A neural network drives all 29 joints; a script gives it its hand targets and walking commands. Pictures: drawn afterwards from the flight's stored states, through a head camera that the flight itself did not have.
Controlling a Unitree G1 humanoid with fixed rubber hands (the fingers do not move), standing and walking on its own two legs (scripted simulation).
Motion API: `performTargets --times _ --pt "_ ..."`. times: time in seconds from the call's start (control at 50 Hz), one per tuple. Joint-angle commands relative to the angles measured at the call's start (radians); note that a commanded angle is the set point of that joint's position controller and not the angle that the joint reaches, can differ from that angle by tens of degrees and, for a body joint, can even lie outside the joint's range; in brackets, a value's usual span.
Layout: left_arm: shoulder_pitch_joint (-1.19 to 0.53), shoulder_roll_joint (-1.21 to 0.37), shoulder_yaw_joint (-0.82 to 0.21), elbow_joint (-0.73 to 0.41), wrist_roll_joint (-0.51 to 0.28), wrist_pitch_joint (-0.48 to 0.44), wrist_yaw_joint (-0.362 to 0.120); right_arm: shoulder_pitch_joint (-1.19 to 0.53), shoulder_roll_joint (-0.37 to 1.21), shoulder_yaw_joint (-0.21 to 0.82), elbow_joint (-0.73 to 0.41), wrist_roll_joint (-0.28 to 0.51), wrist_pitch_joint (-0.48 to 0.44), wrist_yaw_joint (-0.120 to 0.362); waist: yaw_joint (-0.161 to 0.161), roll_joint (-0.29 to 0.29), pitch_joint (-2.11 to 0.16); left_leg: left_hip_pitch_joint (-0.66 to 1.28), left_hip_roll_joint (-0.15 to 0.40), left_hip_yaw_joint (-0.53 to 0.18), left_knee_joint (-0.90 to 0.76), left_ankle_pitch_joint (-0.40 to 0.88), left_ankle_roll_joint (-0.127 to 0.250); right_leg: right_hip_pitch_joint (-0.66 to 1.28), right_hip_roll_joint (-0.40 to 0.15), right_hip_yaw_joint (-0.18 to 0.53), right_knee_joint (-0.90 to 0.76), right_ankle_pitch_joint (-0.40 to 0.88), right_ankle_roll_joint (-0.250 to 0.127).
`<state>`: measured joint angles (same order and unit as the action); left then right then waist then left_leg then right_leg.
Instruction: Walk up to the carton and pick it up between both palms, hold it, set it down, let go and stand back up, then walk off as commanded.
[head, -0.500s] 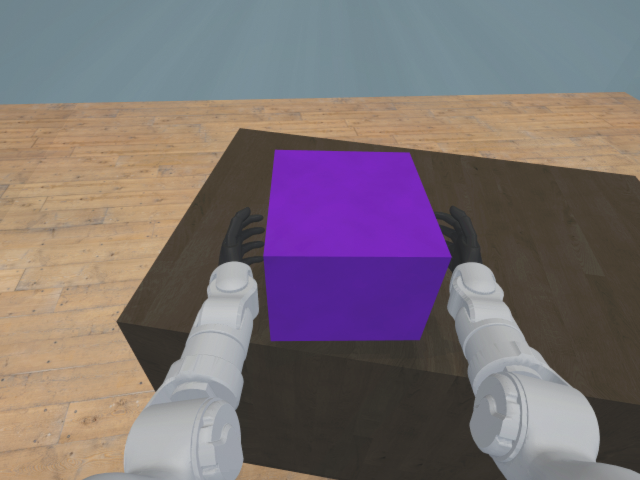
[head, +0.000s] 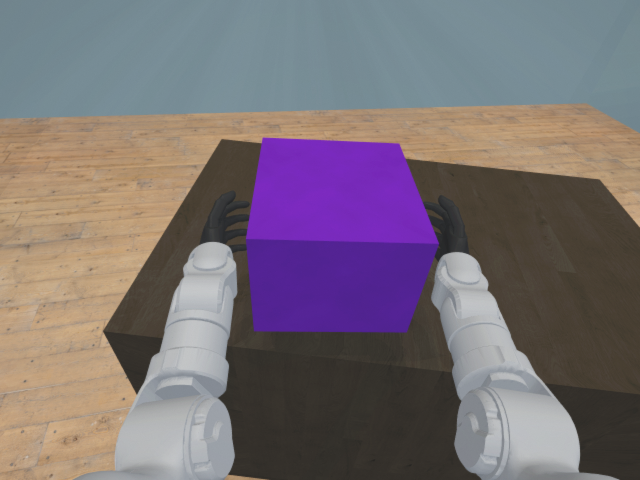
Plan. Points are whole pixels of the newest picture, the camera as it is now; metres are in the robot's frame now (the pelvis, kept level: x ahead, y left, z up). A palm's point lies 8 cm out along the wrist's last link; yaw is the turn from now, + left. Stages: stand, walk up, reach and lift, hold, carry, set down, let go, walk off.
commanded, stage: reach and lift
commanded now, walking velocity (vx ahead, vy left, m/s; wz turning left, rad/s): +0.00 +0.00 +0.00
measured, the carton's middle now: (331, 230) +0.47 +0.02 +0.08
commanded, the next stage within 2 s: hold in 1.14 s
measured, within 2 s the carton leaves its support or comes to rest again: neither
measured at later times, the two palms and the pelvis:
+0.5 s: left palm (213, 242) +0.36 +0.17 +0.14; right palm (457, 252) +0.37 -0.14 +0.15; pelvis +0.00 +0.00 +0.00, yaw +0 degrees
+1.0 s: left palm (211, 237) +0.35 +0.18 +0.15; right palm (461, 248) +0.37 -0.14 +0.16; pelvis -0.01 +0.00 +0.00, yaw +0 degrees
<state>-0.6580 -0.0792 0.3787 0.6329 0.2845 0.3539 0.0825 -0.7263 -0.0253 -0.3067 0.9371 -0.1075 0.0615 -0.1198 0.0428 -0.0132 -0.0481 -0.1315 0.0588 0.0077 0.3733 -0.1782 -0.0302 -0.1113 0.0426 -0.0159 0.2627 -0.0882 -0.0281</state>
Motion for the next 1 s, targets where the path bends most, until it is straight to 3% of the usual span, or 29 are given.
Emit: performTargets --times 0.0,0.02,0.04,0.08,0.1,0.14,0.16,0.18,0.22,0.26,0.3,0.4,0.42,0.46,0.48,0.5,0.52,0.54,0.58,0.64,0.66,0.68,0.76,0.78,0.8,0.88,0.9,0.96,0.98 --pt "-0.726 -0.457 -0.410 -0.242 -0.103 -0.030 -0.209 -0.710 0.515 0.294 -0.249 0.034 -0.043 0.173 -0.135 -0.042 -0.338 0.090 -0.101 0.043 -0.117 0.091 0.017 0.238 -0.032 -0.069 0.005 0.105 0.071" --pt "-0.758 -0.462 -0.441 -0.304 -0.111 -0.031 -0.206 -0.726 0.548 0.319 -0.298 0.040 -0.046 0.169 -0.130 -0.034 -0.417 0.113 -0.102 0.045 -0.102 0.131 0.007 0.269 -0.026 -0.070 0.020 0.154 0.069" --pt "-0.703 -0.450 -0.415 -0.267 -0.101 -0.022 -0.210 -0.733 0.538 0.339 -0.334 0.049 -0.044 0.165 -0.115 -0.051 -0.395 0.119 -0.105 0.042 -0.100 0.132 0.011 0.279 -0.028 -0.073 0.013 0.157 0.076" --pt "-0.671 -0.429 -0.392 -0.269 -0.079 0.003 -0.222 -0.736 0.509 0.331 -0.347 0.054 -0.033 0.159 -0.119 -0.045 -0.352 0.135 -0.103 0.042 -0.097 0.160 0.009 0.285 -0.027 -0.074 0.014 0.156 0.071" --pt "-0.682 -0.431 -0.399 -0.285 -0.081 0.006 -0.232 -0.681 0.522 0.328 -0.292 0.051 -0.015 0.154 -0.132 -0.042 -0.290 0.111 -0.103 0.047 -0.114 0.111 0.010 0.287 -0.031 -0.073 0.008 0.124 0.072" --pt "-0.684 -0.416 -0.393 -0.297 -0.080 0.017 -0.236 -0.698 0.536 0.352 -0.334 0.060 -0.019 0.152 -0.119 -0.050 -0.289 0.122 -0.105 0.052 -0.114 0.120 0.024 0.286 -0.029 -0.077 0.011 0.122 0.080" --pt "-0.676 -0.420 -0.385 -0.281 -0.081 0.025 -0.240 -0.684 0.529 0.326 -0.320 0.060 -0.011 0.152 -0.137 -0.047 -0.283 0.130 -0.107 0.050 -0.116 0.110 0.020 0.274 -0.035 -0.077 0.006 0.113 0.078" --pt "-0.697 -0.417 -0.369 -0.287 -0.066 0.027 -0.241 -0.738 0.544 0.346 -0.346 0.053 -0.017 0.159 -0.109 -0.062 -0.282 0.096 -0.106 0.055 -0.128 0.074 0.027 0.281 -0.033 -0.076 0.008 0.071 0.078" --pt "-0.707 -0.455 -0.427 -0.345 -0.095 0.019 -0.232 -0.710 0.521 0.348 -0.354 0.069 -0.026 0.159 -0.127 -0.020 -0.340 0.154 -0.093 0.051 -0.106 0.159 0.010 0.254 -0.020 -0.091 0.014 0.104 0.068" --pt "-0.699 -0.433 -0.423 -0.316 -0.086 0.036 -0.240 -0.700 0.496 0.310 -0.318 0.047 -0.022 0.162 -0.152 -0.012 -0.293 0.149 -0.092 0.043 -0.113 0.123 0.009 0.231 -0.025 -0.091 0.000 0.051 0.068" --pt "-0.733 -0.434 -0.406 -0.309 -0.077 0.037 -0.237 -0.746 0.517 0.326 -0.330 0.060 -0.021 0.161 -0.129 -0.027 -0.296 0.139 -0.097 0.054 -0.114 0.093 0.013 0.238 -0.026 -0.086 -0.001 0.021 0.070" --pt "-0.751 -0.413 -0.389 -0.313 -0.075 0.044 -0.245 -0.722 0.532 0.322 -0.296 0.064 -0.012 0.162 -0.130 -0.028 -0.248 0.129 -0.093 0.054 -0.130 0.064 0.026 0.237 -0.026 -0.088 -0.003 0.001 0.075" --pt "-0.716 -0.424 -0.383 -0.330 -0.075 0.050 -0.244 -0.730 0.529 0.338 -0.346 0.074 -0.021 0.165 -0.117 -0.050 -0.301 0.138 -0.091 0.059 -0.119 0.125 0.028 0.270 -0.021 -0.090 0.010 0.067 0.074" --pt "-0.771 -0.433 -0.408 -0.351 -0.092 0.037 -0.240 -0.721 0.532 0.322 -0.316 0.056 -0.023 0.164 -0.142 -0.021 -0.323 0.152 -0.090 0.053 -0.116 0.110 0.013 0.245 -0.021 -0.090 0.011 0.039 0.069" --pt "-0.743 -0.422 -0.404 -0.331 -0.092 0.046 -0.244 -0.751 0.536 0.343 -0.358 0.067 -0.026 0.157 -0.133 -0.053 -0.330 0.143 -0.097 0.056 -0.109 0.137 0.019 0.285 -0.027 -0.085 0.011 0.093 0.074" --pt "-0.735 -0.406 -0.380 -0.314 -0.081 0.046 -0.249 -0.744 0.548 0.351 -0.328 0.071 -0.022 0.152 -0.123 -0.056 -0.292 0.132 -0.103 0.061 -0.111 0.132 0.027 0.292 -0.030 -0.079 0.010 0.099 0.079" --pt "-0.741 -0.404 -0.378 -0.321 -0.076 0.045 -0.256 -0.727 0.534 0.344 -0.314 0.065 -0.020 0.148 -0.137 -0.052 -0.277 0.126 -0.104 0.063 -0.118 0.114 0.026 0.299 -0.034 -0.085 0.006 0.082 0.082" --pt "-0.780 -0.434 -0.394 -0.330 -0.090 0.044 -0.249 -0.793 0.564 0.360 -0.362 0.071 -0.029 0.151 -0.118 -0.046 -0.327 0.112 -0.107 0.060 -0.117 0.092 0.026 0.286 -0.031 -0.081 0.008 0.054 0.078" --pt "-0.811 -0.454 -0.450 -0.363 -0.113 0.037 -0.241 -0.785 0.557 0.358 -0.368 0.066 -0.037 0.148 -0.149 -0.037 -0.393 0.147 -0.106 0.061 -0.099 0.157 0.010 0.294 -0.024 -0.088 0.016 0.112 0.077" --pt "-0.766 -0.385 -0.369 -0.327 -0.068 0.053 -0.256 -0.704 0.543 0.327 -0.281 0.053 -0.006 0.147 -0.141 -0.074 -0.260 0.125 -0.107 0.070 -0.124 0.090 0.032 0.299 -0.035 -0.085 0.004 0.060 0.084" --pt "-0.797 -0.414 -0.410 -0.364 -0.083 0.054 -0.253 -0.715 0.539 0.321 -0.287 0.059 -0.011 0.148 -0.161 -0.029 -0.279 0.152 -0.099 0.060 -0.123 0.108 0.018 0.271 -0.028 -0.096 0.003 0.047 0.078" --pt "-0.789 -0.403 -0.387 -0.319 -0.071 0.059 -0.256 -0.734 0.534 0.305 -0.272 0.047 -0.009 0.151 -0.144 -0.044 -0.224 0.133 -0.097 0.065 -0.137 0.066 0.025 0.261 -0.029 -0.089 -0.004 -0.007 0.075" --pt "-0.798 -0.437 -0.425 -0.375 -0.088 0.064 -0.251 -0.735 0.535 0.327 -0.301 0.068 -0.018 0.157 -0.156 -0.002 -0.302 0.160 -0.093 0.058 -0.115 0.149 0.010 0.268 -0.020 -0.092 0.006 0.039 0.066" --pt "-0.800 -0.432 -0.441 -0.385 -0.095 0.065 -0.250 -0.717 0.525 0.323 -0.294 0.068 -0.021 0.154 -0.165 -0.007 -0.295 0.157 -0.098 0.060 -0.116 0.140 0.008 0.275 -0.024 -0.094 0.005 0.042 0.074" --pt "-0.771 -0.412 -0.405 -0.366 -0.080 0.067 -0.256 -0.721 0.540 0.346 -0.325 0.072 -0.016 0.148 -0.148 -0.040 -0.273 0.155 -0.106 0.064 -0.119 0.135 0.019 0.292 -0.031 -0.087 0.000 0.061 0.082" --pt "-0.775 -0.430 -0.434 -0.376 -0.086 0.082 -0.254 -0.731 0.530 0.341 -0.324 0.084 -0.017 0.147 -0.162 -0.011 -0.292 0.173 -0.099 0.055 -0.112 0.164 0.006 0.285 -0.020 -0.096 0.002 0.060 0.071" --pt "-0.740 -0.404 -0.403 -0.378 -0.072 0.085 -0.255 -0.702 0.535 0.368 -0.330 0.091 -0.010 0.145 -0.139 -0.038 -0.269 0.166 -0.103 0.064 -0.116 0.153 0.018 0.297 -0.023 -0.086 -0.004 0.056 0.076" --pt "-0.766 -0.426 -0.445 -0.405 -0.099 0.095 -0.254 -0.706 0.515 0.365 -0.350 0.100 -0.008 0.140 -0.167 -0.011 -0.288 0.186 -0.094 0.048 -0.102 0.189 0.005 0.274 -0.015 -0.100 0.000 0.066 0.074" --pt "-0.752 -0.421 -0.419 -0.370 -0.074 0.099 -0.259 -0.728 0.514 0.355 -0.342 0.098 -0.004 0.142 -0.155 -0.027 -0.273 0.172 -0.096 0.051 -0.110 0.151 0.012 0.281 -0.019 -0.093 -0.009 0.045 0.074"
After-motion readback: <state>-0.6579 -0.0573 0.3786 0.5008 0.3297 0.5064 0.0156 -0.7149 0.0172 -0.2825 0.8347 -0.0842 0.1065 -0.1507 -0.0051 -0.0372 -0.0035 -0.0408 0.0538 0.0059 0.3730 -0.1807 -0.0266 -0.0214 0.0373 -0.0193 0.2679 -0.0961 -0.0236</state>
